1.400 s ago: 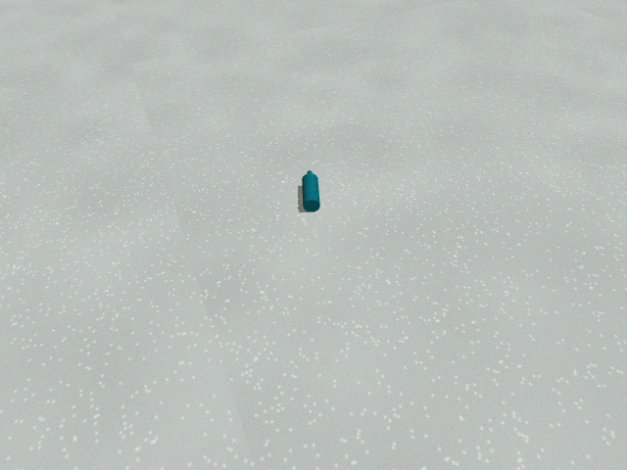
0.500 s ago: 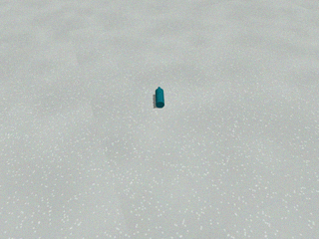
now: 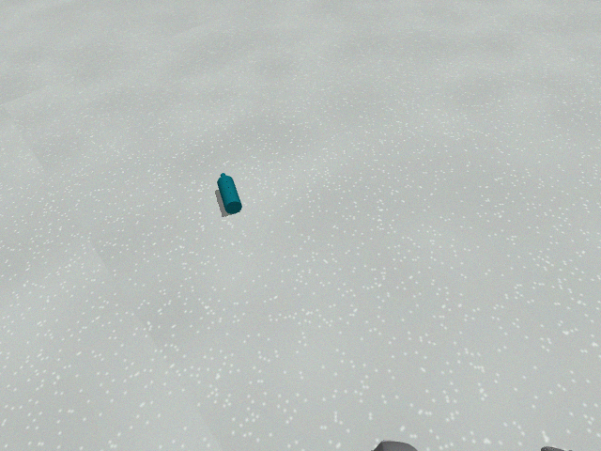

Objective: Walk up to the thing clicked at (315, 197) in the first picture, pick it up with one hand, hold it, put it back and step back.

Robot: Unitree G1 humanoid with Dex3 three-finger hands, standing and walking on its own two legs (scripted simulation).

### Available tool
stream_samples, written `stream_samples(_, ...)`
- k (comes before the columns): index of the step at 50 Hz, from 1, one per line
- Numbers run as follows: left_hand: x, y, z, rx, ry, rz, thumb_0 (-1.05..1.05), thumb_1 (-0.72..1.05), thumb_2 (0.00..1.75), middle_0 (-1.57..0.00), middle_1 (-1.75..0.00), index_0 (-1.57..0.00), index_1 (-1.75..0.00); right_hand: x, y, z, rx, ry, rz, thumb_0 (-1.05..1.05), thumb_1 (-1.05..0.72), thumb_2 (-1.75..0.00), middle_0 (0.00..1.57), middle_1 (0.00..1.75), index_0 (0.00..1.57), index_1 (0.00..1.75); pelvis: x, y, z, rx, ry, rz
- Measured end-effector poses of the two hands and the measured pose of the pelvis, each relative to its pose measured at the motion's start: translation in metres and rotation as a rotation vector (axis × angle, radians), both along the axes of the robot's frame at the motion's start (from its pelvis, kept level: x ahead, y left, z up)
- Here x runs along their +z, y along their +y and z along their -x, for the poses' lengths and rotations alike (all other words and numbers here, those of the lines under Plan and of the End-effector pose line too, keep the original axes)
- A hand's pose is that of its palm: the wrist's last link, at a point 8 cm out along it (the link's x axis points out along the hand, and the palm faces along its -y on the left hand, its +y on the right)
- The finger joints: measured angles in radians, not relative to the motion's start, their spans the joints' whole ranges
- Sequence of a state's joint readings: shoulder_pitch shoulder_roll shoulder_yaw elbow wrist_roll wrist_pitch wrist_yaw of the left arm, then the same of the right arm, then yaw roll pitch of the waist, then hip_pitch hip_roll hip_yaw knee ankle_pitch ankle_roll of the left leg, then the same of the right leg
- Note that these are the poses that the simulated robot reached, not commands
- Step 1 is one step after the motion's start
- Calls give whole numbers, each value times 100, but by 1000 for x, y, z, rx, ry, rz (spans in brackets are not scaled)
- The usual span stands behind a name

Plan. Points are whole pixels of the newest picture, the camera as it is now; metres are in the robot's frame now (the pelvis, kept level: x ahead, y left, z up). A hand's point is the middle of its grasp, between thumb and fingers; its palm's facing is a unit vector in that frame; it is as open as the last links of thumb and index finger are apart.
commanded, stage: walk up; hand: left
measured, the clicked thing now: (228, 190) +1.34 +0.37 -0.74
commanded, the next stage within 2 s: none
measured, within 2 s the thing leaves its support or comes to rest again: neither
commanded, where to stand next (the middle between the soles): +0.92 +0.66 m, yaw -75 degrees
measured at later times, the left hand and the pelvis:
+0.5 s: hand (112, 335) +0.36 +0.35 -0.12, palm faces -0.33 -0.75 -0.57, open 7.4 cm; pelvis +0.23 +0.07 -0.02, yaw -20 degrees
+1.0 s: hand (139, 204) +0.70 +0.39 -0.14, palm faces -0.52 -0.60 -0.61, open 7.3 cm; pelvis +0.44 +0.19 -0.04, yaw -35 degrees
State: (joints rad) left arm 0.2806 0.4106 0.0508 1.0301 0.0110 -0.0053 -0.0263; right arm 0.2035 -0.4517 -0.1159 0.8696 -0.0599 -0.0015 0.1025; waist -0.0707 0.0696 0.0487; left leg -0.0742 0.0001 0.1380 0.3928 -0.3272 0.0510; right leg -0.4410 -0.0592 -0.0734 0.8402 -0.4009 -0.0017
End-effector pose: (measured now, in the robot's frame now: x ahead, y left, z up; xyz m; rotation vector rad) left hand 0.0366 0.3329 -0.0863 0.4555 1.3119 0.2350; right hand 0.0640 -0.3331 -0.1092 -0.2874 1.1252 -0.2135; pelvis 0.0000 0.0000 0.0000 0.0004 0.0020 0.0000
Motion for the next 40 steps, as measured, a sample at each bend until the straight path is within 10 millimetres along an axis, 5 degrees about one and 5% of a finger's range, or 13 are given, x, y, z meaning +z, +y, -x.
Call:
stream_samples(4,10,5,-79,-109,-82,-45,1,91,89,-21,-30,-20,-30,-16,-8,13,-71,63,-15,1,-91,-90,20,30,20,30,-9,-3,-31,-64,-21,-16)
stream_samples(8,10,4,-148,-183,-222,-109,0,91,89,-21,-30,-20,-30,-43,-15,-1,-101,98,-17,1,-91,-90,20,30,20,30,-31,-10,-62,-106,-50,19)
stream_samples(18,22,2,-225,-277,-198,-82,0,90,89,-21,-30,-21,-30,-21,24,-126,-107,-133,-76,1,-91,-90,20,30,20,30,-14,24,-147,-258,-65,37)
stream_samples(23,19,32,-290,-355,-171,-88,0,90,89,-21,-31,-21,-30,-14,44,-164,-168,-149,-44,1,-91,-90,20,30,20,30,-16,58,-203,-333,-43,40)
stream_samples(28,-4,88,-387,-440,-163,-134,0,89,89,-22,-31,-21,-30,-16,71,-193,-257,-125,42,1,-91,-90,20,30,20,30,-40,101,-268,-384,-22,58)
stream_samples(32,-23,110,-475,-488,-177,-159,0,90,89,-21,-31,-21,-30,-16,111,-191,-364,-86,80,1,-91,-90,20,30,20,30,-47,131,-301,-425,-39,40)
stream_samples(40,-6,82,-588,-647,-200,-56,0,91,89,-21,-30,-20,-30,-2,194,-173,-526,53,18,1,-91,-90,20,30,20,30,-17,160,-364,-512,-21,9)
